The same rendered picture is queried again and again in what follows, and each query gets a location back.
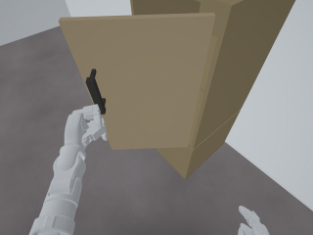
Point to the robot right hand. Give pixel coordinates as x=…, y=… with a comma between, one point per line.
x=253, y=221

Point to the handle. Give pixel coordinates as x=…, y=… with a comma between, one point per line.
x=95, y=92

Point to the robot left forearm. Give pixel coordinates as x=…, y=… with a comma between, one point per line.
x=59, y=207

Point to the robot left hand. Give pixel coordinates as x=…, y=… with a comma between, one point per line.
x=81, y=133

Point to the cupboard door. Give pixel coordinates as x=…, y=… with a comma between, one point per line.
x=149, y=69

